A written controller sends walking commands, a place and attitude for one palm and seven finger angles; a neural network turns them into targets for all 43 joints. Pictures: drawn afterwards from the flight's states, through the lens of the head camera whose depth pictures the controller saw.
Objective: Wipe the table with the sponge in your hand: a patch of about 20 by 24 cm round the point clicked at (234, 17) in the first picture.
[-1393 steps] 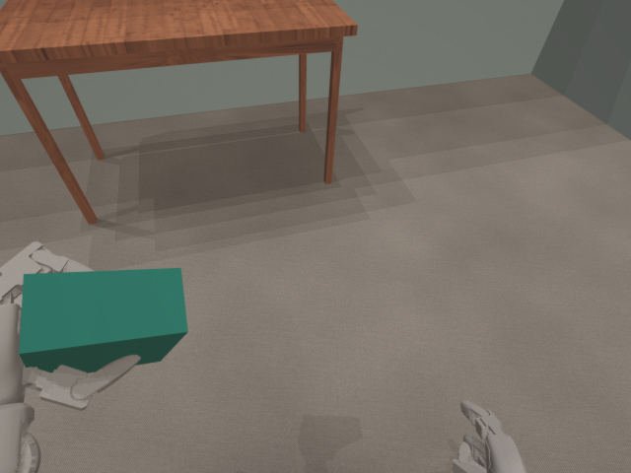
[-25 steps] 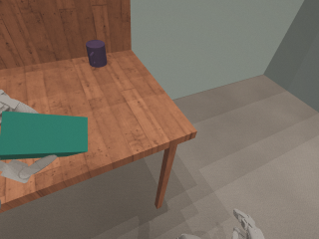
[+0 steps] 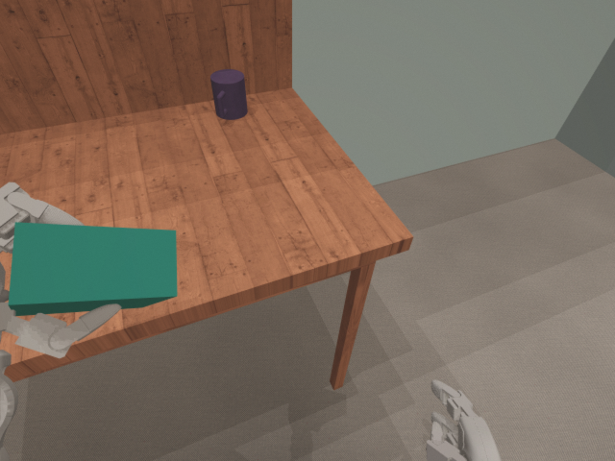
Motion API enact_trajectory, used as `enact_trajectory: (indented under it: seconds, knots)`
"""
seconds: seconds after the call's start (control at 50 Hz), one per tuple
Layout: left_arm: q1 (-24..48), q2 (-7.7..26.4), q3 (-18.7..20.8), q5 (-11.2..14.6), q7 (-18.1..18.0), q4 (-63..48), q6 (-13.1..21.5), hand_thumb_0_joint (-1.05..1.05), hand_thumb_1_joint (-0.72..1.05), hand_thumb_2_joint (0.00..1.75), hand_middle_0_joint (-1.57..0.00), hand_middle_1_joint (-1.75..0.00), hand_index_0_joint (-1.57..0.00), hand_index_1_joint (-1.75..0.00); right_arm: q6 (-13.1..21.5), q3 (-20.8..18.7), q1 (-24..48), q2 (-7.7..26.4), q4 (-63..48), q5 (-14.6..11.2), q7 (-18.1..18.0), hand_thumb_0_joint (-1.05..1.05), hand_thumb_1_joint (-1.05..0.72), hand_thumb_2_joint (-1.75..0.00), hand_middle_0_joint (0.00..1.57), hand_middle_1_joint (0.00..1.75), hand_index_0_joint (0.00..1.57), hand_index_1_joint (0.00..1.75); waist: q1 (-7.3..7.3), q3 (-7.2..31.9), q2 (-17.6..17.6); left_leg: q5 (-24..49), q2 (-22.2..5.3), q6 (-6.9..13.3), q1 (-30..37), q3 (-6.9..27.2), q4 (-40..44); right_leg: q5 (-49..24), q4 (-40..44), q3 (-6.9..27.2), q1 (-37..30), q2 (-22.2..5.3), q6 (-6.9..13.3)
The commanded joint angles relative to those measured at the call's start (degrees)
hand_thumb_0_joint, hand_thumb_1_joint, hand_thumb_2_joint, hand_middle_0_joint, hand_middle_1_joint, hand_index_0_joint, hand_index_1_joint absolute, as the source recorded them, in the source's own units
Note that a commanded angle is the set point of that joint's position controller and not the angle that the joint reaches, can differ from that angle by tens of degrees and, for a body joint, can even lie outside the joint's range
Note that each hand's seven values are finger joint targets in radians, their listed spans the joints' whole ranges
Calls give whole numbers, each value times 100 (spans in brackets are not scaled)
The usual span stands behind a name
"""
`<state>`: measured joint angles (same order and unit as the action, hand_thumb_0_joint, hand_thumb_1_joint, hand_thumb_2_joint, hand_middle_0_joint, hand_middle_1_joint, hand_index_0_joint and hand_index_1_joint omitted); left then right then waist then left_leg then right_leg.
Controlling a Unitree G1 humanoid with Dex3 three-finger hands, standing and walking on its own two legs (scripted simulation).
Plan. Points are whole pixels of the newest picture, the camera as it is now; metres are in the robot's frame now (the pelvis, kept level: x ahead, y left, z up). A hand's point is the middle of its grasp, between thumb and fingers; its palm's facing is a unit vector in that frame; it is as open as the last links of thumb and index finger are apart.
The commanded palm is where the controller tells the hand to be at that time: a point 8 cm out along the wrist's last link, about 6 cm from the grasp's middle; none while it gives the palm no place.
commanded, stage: come to a stop and stand still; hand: left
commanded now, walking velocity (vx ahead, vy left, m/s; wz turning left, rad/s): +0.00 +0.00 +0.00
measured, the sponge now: (115, 274) +0.25 +0.21 +0.18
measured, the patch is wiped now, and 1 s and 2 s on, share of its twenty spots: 0.00 0.00 0.00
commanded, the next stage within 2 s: look again from close up in 0.52 s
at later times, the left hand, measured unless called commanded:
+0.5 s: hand (59, 280) +0.23 +0.26 +0.19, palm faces +0.36 -0.84 -0.41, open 10.2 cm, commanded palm +0.18 +0.30 +0.19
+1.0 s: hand (64, 286) +0.23 +0.25 +0.18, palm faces +0.38 -0.84 -0.38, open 10.2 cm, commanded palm +0.18 +0.29 +0.19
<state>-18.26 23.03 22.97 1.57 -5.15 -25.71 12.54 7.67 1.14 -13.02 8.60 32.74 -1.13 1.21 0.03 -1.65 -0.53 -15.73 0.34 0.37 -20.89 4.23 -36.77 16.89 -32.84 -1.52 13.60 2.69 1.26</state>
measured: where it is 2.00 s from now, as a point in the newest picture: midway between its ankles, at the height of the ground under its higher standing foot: outside the picture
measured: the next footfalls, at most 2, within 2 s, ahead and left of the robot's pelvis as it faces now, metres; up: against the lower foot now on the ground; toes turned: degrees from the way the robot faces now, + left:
none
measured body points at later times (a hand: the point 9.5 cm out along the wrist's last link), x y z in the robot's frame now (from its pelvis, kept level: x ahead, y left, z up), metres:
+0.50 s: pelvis +0.02 +0.02 +0.01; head +0.02 +0.03 +0.46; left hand +0.21 +0.30 +0.21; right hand +0.20 -0.21 -0.05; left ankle +0.04 +0.13 -0.73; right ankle +0.01 -0.10 -0.73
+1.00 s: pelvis +0.02 +0.01 +0.02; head +0.02 +0.01 +0.47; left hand +0.21 +0.30 +0.20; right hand +0.19 -0.22 -0.06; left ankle +0.04 +0.13 -0.73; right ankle +0.01 -0.10 -0.73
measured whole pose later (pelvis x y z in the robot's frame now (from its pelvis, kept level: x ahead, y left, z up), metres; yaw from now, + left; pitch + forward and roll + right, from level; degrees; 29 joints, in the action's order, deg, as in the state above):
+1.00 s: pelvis +0.02 +0.01 +0.02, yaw +0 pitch -2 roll -1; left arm -26.2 20.4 18.9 2.4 -7.0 -25.5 8.6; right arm 4.2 0.4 -12.6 11.7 33.0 -1.5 -1.5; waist 0.4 -0.8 -1.0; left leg -13.1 0.0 0.3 -12.4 2.2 -27.3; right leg 13.1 -23.3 -0.4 8.5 1.8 0.6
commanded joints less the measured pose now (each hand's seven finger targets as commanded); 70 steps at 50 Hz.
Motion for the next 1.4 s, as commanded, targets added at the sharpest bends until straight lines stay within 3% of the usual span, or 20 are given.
enact_trajectory:
  seconds: [0.0,0.02,0.04,0.1,0.16,0.18,0.22,0.3,0.42,0.62,1.02,1.04,1.06,1.08,1.12,1.16,1.2,1.3,1.32,1.38]
  knots:
    - [-203,737,469,112,5,-888,191,0,10,130,-120,-160,-120,-160,121,-405,312,841,-788,-46,-84,0,-90,-90,20,30,20,30,22,423,1047,-911,135,51,-287,-127,-860,1293,2115,2199,145,-1517,736]
    - [-260,644,385,139,-16,-905,95,0,10,130,-120,-160,-120,-160,98,-437,411,924,-836,-87,-97,0,-90,-90,20,30,20,30,57,273,1329,-598,98,26,-281,-43,-1208,1155,2243,2579,363,-1735,955]
    - [-144,535,228,144,-50,-1060,81,0,10,130,-120,-160,-120,-160,83,-369,420,902,-802,-57,-96,0,-90,-90,20,30,20,30,-21,285,1197,-317,-61,36,-238,21,-982,660,2024,2292,276,-1795,1037]
    - [309,761,368,82,-228,-1184,124,0,10,130,-120,-160,-120,-160,200,-209,572,778,-640,34,-239,0,-90,-90,20,30,20,30,-10,549,316,219,-52,113,855,-227,947,-622,1127,1029,59,-1084,422]
    - [749,821,258,14,-272,-1551,136,0,10,130,-120,-160,-120,-160,262,-339,631,1005,-702,23,-330,0,-90,-90,20,30,20,30,134,834,-575,1723,-810,397,1614,631,1355,-850,436,537,87,-476,-11]
    - [736,797,199,-6,-245,-1535,87,0,10,130,-120,-160,-120,-160,242,-407,581,1063,-719,-25,-319,0,-90,-90,20,30,20,30,147,919,-409,1988,-842,387,1624,536,1200,-969,492,578,-56,-459,-17]
    - [727,948,352,-17,-252,-1771,72,0,10,130,-120,-160,-120,-160,220,-288,741,890,-733,-19,-304,0,-90,-90,20,30,20,30,94,816,-977,1560,-752,339,1235,607,1364,-936,623,379,-322,-473,-79]
    - [23,712,277,14,-248,-1607,109,0,10,130,-120,-160,-120,-160,203,-375,628,951,-808,-46,-234,0,-90,-90,20,30,20,30,84,846,-483,1223,-540,187,843,409,1316,-1233,953,436,-886,-538,28]
    - [-781,665,448,114,-254,-1114,51,0,10,130,-120,-160,-120,-160,12,-367,548,967,-852,-62,-250,0,-90,-90,20,30,20,30,30,699,-400,1045,-565,109,723,320,1457,-1234,1060,416,-756,-563,26]
    - [280,705,166,58,-292,-1523,44,0,10,130,-120,-160,-120,-160,70,-312,684,943,-847,-52,-366,0,-90,-90,20,30,20,30,53,719,-391,842,-493,168,1020,247,1431,-1225,1193,537,-680,-623,10]
    - [-178,686,279,117,-305,-1299,-22,0,10,130,-120,-160,-120,-160,-48,-323,681,943,-866,-49,-355,0,-90,-90,20,30,20,30,52,608,-229,770,-446,152,949,156,1362,-1112,1383,637,-611,-682,32]
    - [5377,5123,3422,-689,-272,-2347,573,0,10,130,-120,-160,-120,-160,265,-336,67,1093,-749,260,-394,0,-90,-90,20,30,20,30,278,-566,862,1468,-352,190,18,-239,622,-1935,1963,882,388,-756,-196]
    - [2262,1711,1178,-191,-27,750,393,0,10,130,-120,-160,-120,-160,315,-96,501,512,-458,58,-349,0,-90,-90,20,30,20,30,147,667,872,1675,102,151,976,-264,863,-2343,1376,984,-52,-978,227]
    - [844,1369,951,-9,-72,299,450,0,10,130,-120,-160,-120,-160,387,-392,460,959,-740,75,-337,0,-90,-90,20,30,20,30,373,426,375,1701,-144,20,1101,-252,845,-2999,1501,1334,-296,-922,77]
    - [387,252,-89,149,6,-54,435,0,10,130,-120,-160,-120,-160,445,-411,532,961,-722,-55,-209,0,-90,-90,20,30,20,30,224,1254,-901,2159,-270,116,1561,-279,1141,-2480,886,901,-805,-791,83]
    - [142,399,-217,117,-23,-1019,466,0,10,130,-120,-160,-120,-160,429,-435,540,1071,-826,1,-87,0,-90,-90,20,30,20,30,251,1409,-851,2313,-438,157,1459,-81,1165,-1900,879,703,-823,-670,-3]
    - [-192,490,-199,105,-71,-1421,467,0,10,130,-120,-160,-120,-160,449,-413,644,1032,-888,25,-51,0,-90,-90,20,30,20,30,269,1347,-270,1771,-442,161,1169,-23,1277,-1465,955,648,-861,-605,-31]
    - [-329,1100,701,150,-209,-1287,463,0,10,130,-120,-160,-120,-160,377,-344,780,1017,-953,67,-254,0,-90,-90,20,30,20,30,195,721,338,163,-327,123,583,113,1642,-338,1290,627,-488,-539,-28]
    - [-160,1438,1025,147,-252,-1390,485,0,10,130,-120,-160,-120,-160,348,-340,858,1039,-932,59,-320,0,-90,-90,20,30,20,30,176,614,89,-50,-371,133,604,138,1748,-196,1281,596,-365,-512,-35]
    - [319,1057,704,125,-198,-1203,563,0,10,130,-120,-160,-120,-160,361,-289,780,989,-928,54,-378,0,-90,-90,20,30,20,30,141,361,-736,-877,-514,217,122,314,2159,-76,1040,473,-613,-362,-46]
